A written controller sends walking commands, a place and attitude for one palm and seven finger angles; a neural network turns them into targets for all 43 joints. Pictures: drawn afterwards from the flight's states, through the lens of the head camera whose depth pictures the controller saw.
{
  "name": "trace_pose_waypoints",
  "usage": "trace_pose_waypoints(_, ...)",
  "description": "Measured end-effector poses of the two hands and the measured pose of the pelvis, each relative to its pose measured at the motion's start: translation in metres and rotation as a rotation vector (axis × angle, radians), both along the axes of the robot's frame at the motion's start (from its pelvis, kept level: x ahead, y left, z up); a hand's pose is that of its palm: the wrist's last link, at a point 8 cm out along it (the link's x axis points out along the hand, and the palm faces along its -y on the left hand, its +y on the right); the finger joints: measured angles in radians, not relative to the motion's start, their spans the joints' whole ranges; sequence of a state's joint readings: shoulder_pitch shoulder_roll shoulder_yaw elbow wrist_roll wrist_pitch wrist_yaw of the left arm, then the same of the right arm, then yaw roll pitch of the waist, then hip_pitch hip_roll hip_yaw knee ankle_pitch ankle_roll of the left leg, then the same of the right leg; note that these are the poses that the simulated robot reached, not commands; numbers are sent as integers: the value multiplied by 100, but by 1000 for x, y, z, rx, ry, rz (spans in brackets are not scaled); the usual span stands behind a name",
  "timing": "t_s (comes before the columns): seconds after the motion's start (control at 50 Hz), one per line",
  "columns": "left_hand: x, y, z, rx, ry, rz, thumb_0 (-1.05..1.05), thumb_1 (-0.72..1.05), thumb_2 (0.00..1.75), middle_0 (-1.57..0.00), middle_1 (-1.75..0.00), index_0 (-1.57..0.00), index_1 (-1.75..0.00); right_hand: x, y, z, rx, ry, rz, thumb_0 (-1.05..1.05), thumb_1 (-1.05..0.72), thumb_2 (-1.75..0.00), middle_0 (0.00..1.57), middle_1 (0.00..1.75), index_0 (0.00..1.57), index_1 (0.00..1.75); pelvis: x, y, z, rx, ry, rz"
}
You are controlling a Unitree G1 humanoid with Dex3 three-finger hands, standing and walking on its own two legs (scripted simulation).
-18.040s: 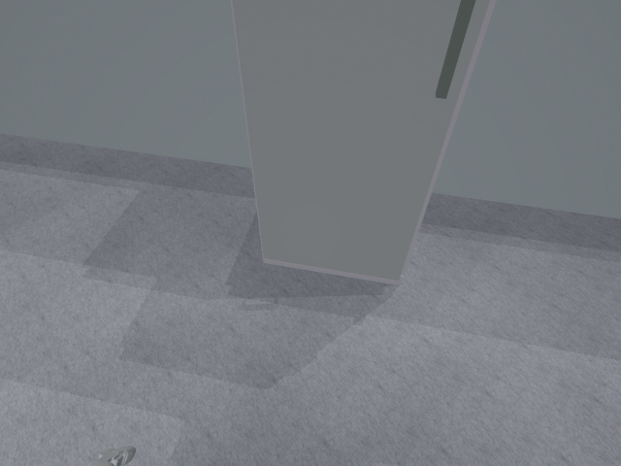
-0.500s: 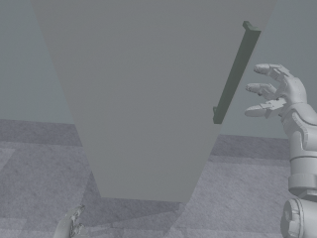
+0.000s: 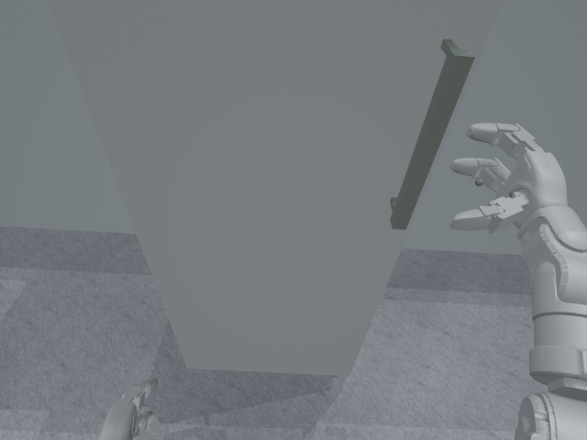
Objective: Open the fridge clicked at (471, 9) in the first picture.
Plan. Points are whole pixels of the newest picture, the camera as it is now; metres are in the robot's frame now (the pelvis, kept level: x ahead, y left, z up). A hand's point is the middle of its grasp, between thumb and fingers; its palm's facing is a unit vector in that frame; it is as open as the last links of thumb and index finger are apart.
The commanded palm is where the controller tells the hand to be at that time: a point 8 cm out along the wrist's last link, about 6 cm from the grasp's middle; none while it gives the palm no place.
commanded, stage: move the hooked fingers beside the handle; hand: right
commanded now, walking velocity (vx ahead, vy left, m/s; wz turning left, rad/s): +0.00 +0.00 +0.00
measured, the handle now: (420, 146) +0.46 -0.14 +0.21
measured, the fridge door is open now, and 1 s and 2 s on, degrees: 0 0 0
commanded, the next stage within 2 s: feel for the door with the fingertips in 1.04 s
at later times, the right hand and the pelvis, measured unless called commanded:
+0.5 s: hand (480, 170) +0.41 -0.21 +0.21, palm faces +0.04 +1.00 +0.01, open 14.0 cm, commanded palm +0.38 -0.26 +0.22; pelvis -0.01 +0.00 +0.00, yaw +1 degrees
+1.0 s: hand (487, 177) +0.40 -0.21 +0.21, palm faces +0.04 +1.00 -0.01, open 14.0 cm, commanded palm +0.38 -0.25 +0.22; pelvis -0.01 +0.00 +0.00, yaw +0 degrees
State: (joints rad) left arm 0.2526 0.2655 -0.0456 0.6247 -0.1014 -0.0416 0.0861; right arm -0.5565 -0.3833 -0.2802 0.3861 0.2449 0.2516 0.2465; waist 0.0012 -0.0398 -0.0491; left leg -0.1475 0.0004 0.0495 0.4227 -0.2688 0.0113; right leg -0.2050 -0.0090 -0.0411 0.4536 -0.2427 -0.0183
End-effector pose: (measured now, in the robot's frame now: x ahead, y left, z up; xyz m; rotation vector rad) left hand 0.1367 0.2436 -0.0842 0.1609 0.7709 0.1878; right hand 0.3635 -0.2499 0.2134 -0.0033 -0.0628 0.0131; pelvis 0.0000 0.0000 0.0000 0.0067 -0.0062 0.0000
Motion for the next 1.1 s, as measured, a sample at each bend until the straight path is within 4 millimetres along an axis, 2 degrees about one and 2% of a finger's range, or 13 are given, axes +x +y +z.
trace_pose_waypoints(0.18,5,-8,6,-2,-28,-15,1,91,90,-20,-30,-20,-30,7,-15,6,-13,52,-69,-1,50,-30,30,120,30,120,-7,1,0,4,3,-8)
trace_pose_waypoints(0.4,-17,-5,-3,9,32,11,1,91,90,-20,-30,-20,-30,19,2,5,17,17,-3,-1,50,-30,30,120,30,120,-8,-3,0,4,10,-3)
trace_pose_waypoints(0.5,-28,-1,-4,6,51,42,1,91,90,-20,-30,-20,-30,25,-10,-1,10,56,-54,-1,50,-30,30,120,30,120,-6,-3,1,3,16,10)
trace_pose_waypoints(0.6,-35,3,-6,13,72,54,1,91,90,-20,-30,-20,-30,21,-19,-2,-9,33,-61,-1,50,-30,30,120,30,120,-3,-4,1,4,17,13)
trace_pose_waypoints(0.74,-21,2,-4,17,46,33,1,91,90,-20,-30,-20,-30,10,-12,9,-3,-20,-9,-1,50,-30,30,120,30,120,0,-5,1,5,9,6)
trace_pose_waypoints(0.92,6,-8,6,4,-25,-6,1,91,90,-20,-30,-20,-30,7,-13,-11,6,74,-47,-1,50,-30,30,120,30,120,-4,-4,0,4,11,-1)
trace_pose_waypoints(1.04,9,-11,8,18,-23,-30,1,91,90,-20,-30,-20,-30,12,-11,7,-5,-5,-47,-1,50,-30,30,120,30,120,-5,-2,0,7,10,-12)
trace_pose_waypoints(1.1,6,-10,4,16,-6,-25,1,91,90,-20,-30,-20,-30,21,-7,13,-2,11,-26,-1,50,-30,30,120,30,120,-5,-2,0,8,17,-16)
